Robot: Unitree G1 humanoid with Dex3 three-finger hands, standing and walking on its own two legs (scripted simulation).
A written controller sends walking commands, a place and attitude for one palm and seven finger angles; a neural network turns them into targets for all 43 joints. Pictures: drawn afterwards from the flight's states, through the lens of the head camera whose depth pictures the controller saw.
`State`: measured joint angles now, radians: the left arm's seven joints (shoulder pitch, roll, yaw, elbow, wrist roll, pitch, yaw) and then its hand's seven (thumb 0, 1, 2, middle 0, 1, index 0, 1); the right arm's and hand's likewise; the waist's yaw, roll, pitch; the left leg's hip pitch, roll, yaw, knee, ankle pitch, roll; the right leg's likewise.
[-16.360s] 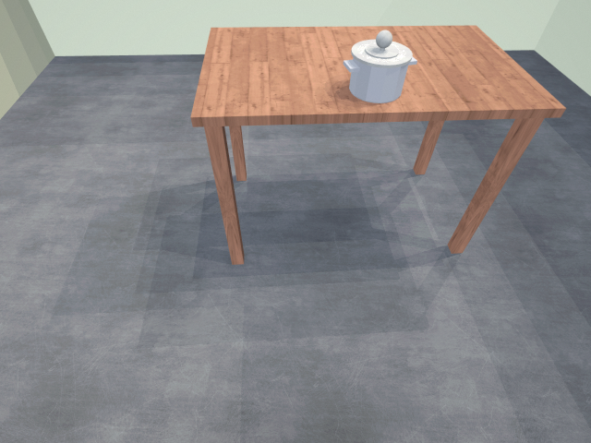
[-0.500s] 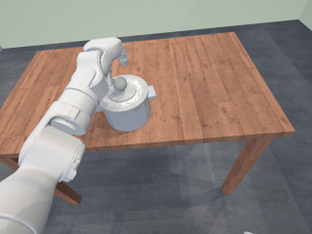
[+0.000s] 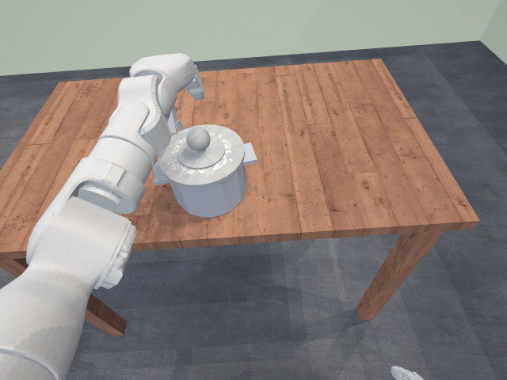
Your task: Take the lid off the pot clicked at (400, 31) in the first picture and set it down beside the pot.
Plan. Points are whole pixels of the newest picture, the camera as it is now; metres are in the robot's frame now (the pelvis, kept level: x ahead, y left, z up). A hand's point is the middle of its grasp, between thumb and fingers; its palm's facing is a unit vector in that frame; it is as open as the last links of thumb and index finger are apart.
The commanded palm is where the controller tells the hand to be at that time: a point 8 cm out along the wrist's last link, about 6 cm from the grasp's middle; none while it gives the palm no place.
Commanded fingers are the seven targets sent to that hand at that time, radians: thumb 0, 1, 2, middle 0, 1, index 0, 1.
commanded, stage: move the open hand above the knob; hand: left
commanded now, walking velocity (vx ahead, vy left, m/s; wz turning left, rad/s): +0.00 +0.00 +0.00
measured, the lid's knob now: (198, 139) +0.52 +0.09 +0.10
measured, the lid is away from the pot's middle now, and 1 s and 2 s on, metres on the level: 0.00 0.00 0.00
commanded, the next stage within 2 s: lower the open fingers around the knob in 1.02 s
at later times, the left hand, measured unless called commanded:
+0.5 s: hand (189, 109) +0.49 +0.09 +0.18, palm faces -0.23 -0.04 -0.97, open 10.0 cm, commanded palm +0.47 +0.10 +0.24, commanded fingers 0.00 -0.32 1.51 -0.85 -0.08 -0.85 -0.08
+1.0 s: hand (180, 112) +0.48 +0.10 +0.19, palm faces -0.23 -0.04 -0.97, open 10.0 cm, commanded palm +0.47 +0.10 +0.24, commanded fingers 0.00 -0.32 1.51 -0.85 -0.08 -0.85 -0.08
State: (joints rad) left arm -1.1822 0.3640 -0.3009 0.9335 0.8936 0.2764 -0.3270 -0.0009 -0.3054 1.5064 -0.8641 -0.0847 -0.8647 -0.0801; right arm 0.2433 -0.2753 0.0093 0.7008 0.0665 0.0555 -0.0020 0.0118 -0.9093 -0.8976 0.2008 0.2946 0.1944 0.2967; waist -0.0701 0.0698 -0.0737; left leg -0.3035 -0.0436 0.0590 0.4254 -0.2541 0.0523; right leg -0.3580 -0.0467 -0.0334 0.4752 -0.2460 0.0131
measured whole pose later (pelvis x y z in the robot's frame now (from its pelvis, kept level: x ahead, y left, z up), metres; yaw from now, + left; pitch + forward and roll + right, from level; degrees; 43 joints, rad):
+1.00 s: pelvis +0.00 +0.00 +0.00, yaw +1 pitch +7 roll +1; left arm -1.21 0.32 -0.35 0.96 0.88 0.30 -0.32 0.00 -0.31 1.51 -0.86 -0.08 -0.86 -0.08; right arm 0.21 -0.28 0.02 0.71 0.07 0.05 -0.01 0.01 -0.91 -0.90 0.20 0.29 0.19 0.30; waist -0.06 0.07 -0.07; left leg -0.31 -0.05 0.05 0.44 -0.25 0.05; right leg -0.36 -0.05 -0.04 0.49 -0.25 0.01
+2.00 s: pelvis +0.00 +0.00 +0.00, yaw -1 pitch +10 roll +1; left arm -1.15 0.29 -0.31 1.06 0.88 0.26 -0.27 0.00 -0.30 1.51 -0.86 -0.08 -0.86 -0.08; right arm 0.26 -0.27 0.01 0.73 0.06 0.05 -0.01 0.01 -0.91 -0.90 0.20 0.29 0.20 0.30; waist -0.10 0.07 -0.07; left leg -0.35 -0.04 0.07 0.45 -0.26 0.06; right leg -0.41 -0.04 -0.02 0.49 -0.25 0.02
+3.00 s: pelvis +0.00 +0.00 +0.00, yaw -1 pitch +9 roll +1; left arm -1.13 0.30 -0.31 1.09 0.88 0.26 -0.24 0.00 0.10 1.01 -0.61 -0.91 -0.62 -0.91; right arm 0.29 -0.27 0.01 0.75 0.06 0.06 -0.02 0.01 -0.91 -0.90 0.20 0.29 0.20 0.30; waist -0.10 0.07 -0.08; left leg -0.35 -0.04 0.07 0.45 -0.26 0.05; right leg -0.40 -0.04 -0.02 0.49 -0.24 0.01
